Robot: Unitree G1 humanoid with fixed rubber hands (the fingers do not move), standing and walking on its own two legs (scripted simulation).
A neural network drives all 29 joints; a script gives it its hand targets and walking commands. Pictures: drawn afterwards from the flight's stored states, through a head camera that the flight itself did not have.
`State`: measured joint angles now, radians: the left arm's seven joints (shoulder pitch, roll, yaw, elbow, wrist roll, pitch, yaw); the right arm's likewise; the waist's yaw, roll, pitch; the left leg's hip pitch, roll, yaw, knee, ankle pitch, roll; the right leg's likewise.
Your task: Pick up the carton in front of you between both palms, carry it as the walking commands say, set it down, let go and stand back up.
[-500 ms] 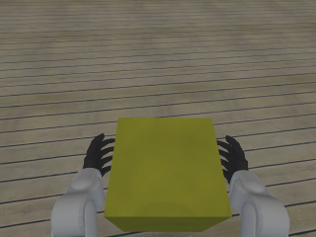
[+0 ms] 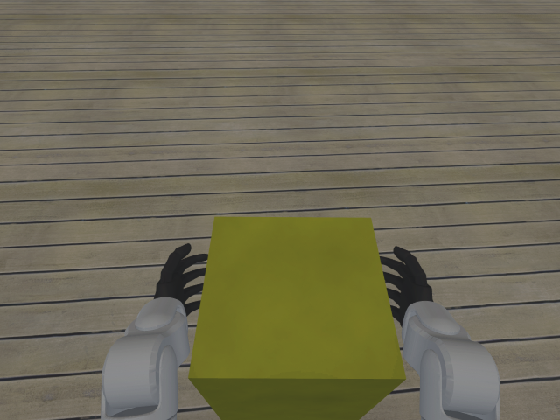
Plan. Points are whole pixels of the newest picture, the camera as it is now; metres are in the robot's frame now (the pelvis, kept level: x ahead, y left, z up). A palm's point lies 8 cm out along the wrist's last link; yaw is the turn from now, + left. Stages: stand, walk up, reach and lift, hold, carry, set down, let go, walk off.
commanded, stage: carry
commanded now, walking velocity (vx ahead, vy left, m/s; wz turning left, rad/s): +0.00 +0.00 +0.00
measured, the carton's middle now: (291, 325) +0.25 +0.00 +0.01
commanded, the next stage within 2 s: hold in 1.60 s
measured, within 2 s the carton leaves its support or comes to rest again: neither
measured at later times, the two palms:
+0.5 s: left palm (169, 340) +0.22 +0.17 +0.01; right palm (386, 342) +0.23 -0.13 +0.02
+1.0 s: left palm (160, 350) +0.21 +0.18 +0.02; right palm (386, 354) +0.21 -0.12 +0.02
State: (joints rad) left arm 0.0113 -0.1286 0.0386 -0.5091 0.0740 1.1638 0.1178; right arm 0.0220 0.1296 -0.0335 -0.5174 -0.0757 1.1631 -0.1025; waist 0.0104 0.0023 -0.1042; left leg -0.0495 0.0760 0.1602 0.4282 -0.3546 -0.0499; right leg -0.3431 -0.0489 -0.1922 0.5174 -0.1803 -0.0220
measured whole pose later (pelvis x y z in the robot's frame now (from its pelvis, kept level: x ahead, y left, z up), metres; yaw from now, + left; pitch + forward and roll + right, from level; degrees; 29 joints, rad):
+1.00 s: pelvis -0.08 +0.02 -0.01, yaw +0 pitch +1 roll -1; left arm -0.19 -0.14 0.15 0.13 0.23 0.74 0.04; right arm -0.18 0.14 -0.15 0.13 -0.22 0.74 -0.03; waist 0.00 0.01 -0.05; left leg -0.15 0.04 0.20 0.56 -0.43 0.03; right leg -0.40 -0.10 -0.17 0.52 -0.13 0.01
